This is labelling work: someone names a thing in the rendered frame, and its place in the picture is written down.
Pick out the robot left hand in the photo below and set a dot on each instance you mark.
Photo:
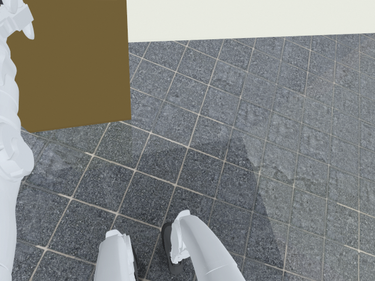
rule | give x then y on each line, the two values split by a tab
15	15

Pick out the right robot shin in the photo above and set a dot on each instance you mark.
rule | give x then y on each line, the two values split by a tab
176	254

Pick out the robot left upper arm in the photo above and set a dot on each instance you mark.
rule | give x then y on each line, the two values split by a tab
16	161

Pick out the cabinet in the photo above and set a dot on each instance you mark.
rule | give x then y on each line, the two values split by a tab
75	72

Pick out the right robot foot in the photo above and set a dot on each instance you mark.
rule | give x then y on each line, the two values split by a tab
177	267

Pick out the robot left forearm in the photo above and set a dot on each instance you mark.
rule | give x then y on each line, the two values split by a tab
9	91

